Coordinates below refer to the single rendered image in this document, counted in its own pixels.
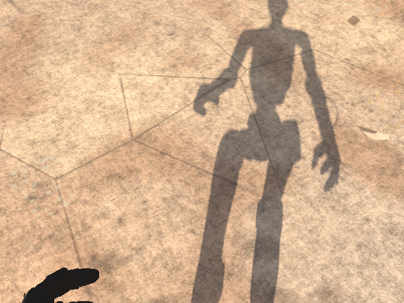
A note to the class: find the robot left hand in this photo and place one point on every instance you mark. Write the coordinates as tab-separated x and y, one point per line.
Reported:
59	283

